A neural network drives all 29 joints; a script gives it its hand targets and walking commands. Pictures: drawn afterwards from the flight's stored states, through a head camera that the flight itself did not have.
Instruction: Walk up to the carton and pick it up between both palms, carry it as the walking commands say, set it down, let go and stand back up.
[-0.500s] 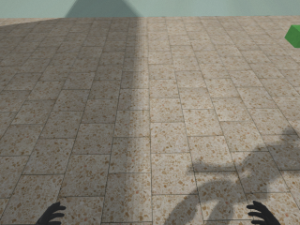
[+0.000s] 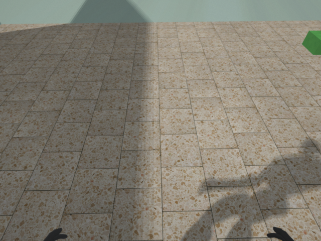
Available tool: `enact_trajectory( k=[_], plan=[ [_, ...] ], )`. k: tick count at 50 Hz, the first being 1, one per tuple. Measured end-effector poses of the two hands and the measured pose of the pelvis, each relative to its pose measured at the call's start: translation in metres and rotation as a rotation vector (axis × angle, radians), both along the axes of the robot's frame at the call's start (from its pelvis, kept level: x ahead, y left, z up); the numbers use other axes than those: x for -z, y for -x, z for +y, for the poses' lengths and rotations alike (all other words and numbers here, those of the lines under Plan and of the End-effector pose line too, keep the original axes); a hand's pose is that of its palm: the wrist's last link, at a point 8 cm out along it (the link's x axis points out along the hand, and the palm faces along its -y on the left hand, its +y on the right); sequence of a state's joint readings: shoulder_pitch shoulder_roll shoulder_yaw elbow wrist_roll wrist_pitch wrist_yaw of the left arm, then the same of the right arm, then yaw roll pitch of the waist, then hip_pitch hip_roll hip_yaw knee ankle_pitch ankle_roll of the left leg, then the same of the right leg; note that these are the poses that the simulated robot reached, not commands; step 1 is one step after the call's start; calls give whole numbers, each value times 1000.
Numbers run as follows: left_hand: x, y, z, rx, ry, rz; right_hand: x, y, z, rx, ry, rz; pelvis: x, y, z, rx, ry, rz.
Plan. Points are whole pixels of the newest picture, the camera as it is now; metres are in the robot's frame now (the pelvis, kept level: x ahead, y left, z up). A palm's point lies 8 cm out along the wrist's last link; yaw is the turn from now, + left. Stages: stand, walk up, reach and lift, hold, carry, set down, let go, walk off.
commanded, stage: stand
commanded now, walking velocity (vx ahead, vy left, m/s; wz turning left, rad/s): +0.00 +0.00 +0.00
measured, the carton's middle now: (317, 42) +2.50 -2.00 -0.68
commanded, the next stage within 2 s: walk up in 0.14 s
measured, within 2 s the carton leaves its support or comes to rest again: neither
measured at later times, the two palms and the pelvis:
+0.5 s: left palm (45, 227) +0.19 +0.30 -0.06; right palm out of the picture +0.09 -0.40 -0.05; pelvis +0.02 -0.02 +0.01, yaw -9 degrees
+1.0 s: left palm (117, 170) +0.35 +0.15 -0.08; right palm out of the picture +0.28 -0.55 -0.06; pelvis +0.22 -0.18 +0.00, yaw -19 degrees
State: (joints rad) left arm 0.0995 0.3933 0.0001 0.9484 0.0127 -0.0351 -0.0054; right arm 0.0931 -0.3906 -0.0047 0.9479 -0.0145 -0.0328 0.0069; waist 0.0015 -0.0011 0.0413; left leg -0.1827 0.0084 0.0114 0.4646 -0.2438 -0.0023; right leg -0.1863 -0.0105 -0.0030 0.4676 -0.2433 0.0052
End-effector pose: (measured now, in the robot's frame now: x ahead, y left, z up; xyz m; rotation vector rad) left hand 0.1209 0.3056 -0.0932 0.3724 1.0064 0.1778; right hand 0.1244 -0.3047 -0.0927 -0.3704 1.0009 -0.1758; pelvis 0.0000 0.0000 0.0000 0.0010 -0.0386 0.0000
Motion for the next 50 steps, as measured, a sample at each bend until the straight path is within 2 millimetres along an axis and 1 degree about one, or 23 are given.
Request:
enact_trajectory(
  k=[16,18,19,21,25,28,30,32,34,35,36,38,40,42,44,46,47,49,50],
  plan=[
    [2,15,4,-25,-6,67,2,19,-6,38,4,69,-5,2,0,3,0,-5],
    [0,12,5,-1,12,67,-3,18,-12,41,5,36,-5,1,-2,43,-13,10],
    [-2,6,5,22,19,68,-7,19,-20,54,15,5,-4,0,-3,68,-19,20],
    [-10,-13,4,74,20,53,-18,25,-43,91,53,-45,-4,-2,-7,105,-29,33],
    [-35,-66,-5,161,10,-15,-41,38,-98,158,142,-89,-5,-16,-23,152,-35,38],
    [-54,-110,-21,202,-5,-72,-54,36,-139,196,189,-120,-5,-33,-42,180,-29,31],
    [-64,-139,-38,222,-19,-114,-58,28,-165,218,208,-147,-2,-48,-58,199,-27,26],
    [-69,-168,-58,234,-35,-155,-57,15,-192,237,217,-179,5,-64,-79,219,-29,21],
    [-67,-192,-78,238,-60,-193,-49,-2,-219,244,224,-206,17,-81,-103,238,-35,21],
    [-63,-201,-87,234,-76,-210,-43,-12,-231,238,227,-211,25,-88,-114,248,-26,22],
    [-58,-205,-96,225,-85,-218,-36,-23,-239,232,220,-213,31,-94,-122,258,-16,30],
    [-46,-201,-111,201,-77,-187,-27,-48,-240,213,174,-217,30,-106,-135,265,2,44],
    [-37,-191,-123,187,-67,-116,-21,-72,-231,179,117,-209,22,-120,-145,269,14,46],
    [-32,-183,-133,176,-58,-48,-18,-91,-224,148,70,-182,13,-136,-154,277,19,46],
    [-28,-181,-139,173,-53,10,-17,-106,-221,139,37,-149,7,-154,-163,291,16,44],
    [-25,-188,-144,178,-53,57,-20,-121,-223,147,22,-127,2,-174,-171,309,14,43],
    [-23,-194,-146,185,-54,77,-23,-129,-227,156,21,-123,1,-185,-175,317,14,42],
    [-20,-216,-150,204,-54,104,-31,-149,-236,178,30,-127,-1,-209,-182,333,14,42],
    [-17,-230,-153,216,-54,110,-36,-160,-241,190,40,-135,-1,-222,-185,340,15,41]
  ],
)
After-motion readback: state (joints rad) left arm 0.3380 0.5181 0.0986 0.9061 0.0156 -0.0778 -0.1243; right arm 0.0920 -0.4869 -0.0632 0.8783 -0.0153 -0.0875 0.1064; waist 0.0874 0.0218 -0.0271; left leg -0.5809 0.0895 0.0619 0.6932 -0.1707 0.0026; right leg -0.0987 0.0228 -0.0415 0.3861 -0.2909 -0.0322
